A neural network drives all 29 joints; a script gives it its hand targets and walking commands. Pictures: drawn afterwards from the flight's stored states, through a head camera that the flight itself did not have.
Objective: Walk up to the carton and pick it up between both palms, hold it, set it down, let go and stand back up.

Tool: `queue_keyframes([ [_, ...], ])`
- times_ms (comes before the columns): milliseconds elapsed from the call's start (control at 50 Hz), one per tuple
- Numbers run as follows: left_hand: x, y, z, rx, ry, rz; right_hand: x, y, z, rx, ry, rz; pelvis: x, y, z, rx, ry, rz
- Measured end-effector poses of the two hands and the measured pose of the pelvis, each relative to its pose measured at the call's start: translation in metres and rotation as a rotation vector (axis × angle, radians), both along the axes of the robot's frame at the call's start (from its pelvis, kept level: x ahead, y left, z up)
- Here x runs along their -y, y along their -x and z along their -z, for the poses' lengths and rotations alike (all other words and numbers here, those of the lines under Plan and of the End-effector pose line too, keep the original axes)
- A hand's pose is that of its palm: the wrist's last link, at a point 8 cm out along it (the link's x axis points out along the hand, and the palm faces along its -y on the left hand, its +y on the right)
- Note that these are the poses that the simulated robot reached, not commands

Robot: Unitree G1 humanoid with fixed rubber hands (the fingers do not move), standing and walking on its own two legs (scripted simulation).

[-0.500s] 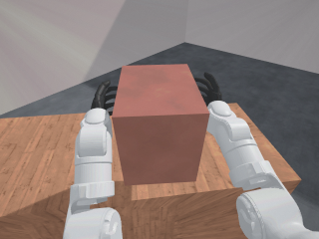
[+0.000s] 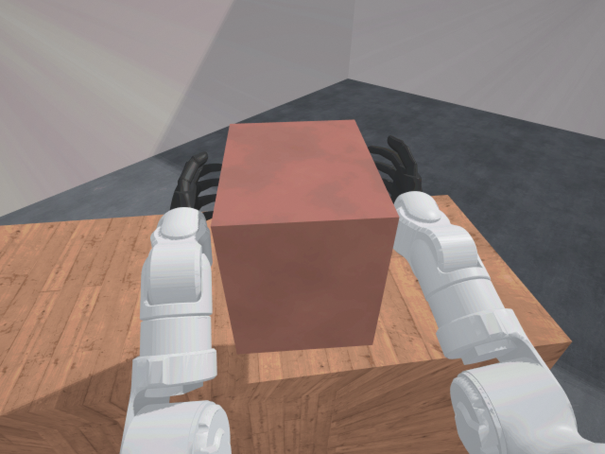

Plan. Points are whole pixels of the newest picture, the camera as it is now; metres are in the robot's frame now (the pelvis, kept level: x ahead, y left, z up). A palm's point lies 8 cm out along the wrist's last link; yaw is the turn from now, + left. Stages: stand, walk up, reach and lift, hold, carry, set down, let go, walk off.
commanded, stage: hold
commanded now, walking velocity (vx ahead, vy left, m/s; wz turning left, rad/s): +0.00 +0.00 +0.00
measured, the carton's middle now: (298, 230) +0.37 +0.00 +0.16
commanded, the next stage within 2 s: none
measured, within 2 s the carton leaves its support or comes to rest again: neither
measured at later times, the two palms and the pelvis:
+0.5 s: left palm (189, 215) +0.35 +0.14 +0.21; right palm (404, 197) +0.36 -0.13 +0.22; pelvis +0.00 +0.00 +0.00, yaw +0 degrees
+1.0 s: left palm (188, 214) +0.35 +0.14 +0.21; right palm (404, 196) +0.36 -0.13 +0.22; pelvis +0.00 +0.00 +0.00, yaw +0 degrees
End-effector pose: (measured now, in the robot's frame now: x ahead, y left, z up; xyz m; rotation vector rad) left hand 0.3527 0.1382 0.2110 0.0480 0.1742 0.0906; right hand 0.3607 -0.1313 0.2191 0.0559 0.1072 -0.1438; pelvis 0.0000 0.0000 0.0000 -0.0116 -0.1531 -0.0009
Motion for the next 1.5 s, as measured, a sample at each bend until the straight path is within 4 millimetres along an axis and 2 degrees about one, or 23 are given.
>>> queue_keyframes([
  [1500,-0.0013,0.0014,0.0011,-0.003,0.007,-0.003,-0.0012,0.0005,-0.0010,-0.003,-0.003,-0.002,0.0010,-0.0004,0.0000,0.001,-0.001,0.001],
])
